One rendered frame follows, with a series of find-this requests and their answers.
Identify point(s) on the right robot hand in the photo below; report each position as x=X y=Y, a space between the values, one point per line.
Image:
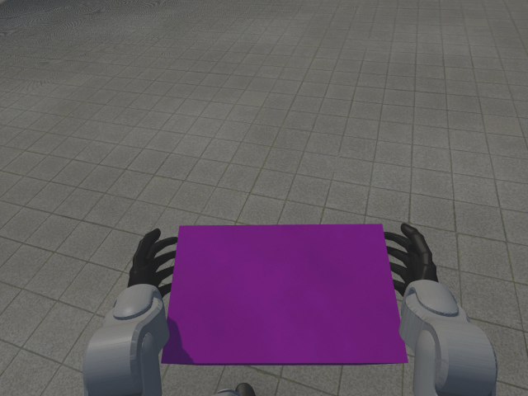
x=418 y=260

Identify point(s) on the right robot forearm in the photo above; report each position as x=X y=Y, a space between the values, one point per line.
x=453 y=357

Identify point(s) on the left robot hand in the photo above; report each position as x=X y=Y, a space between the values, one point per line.
x=145 y=265

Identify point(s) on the carton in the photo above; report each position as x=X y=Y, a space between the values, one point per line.
x=286 y=294

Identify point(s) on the left robot forearm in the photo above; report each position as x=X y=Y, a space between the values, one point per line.
x=121 y=359

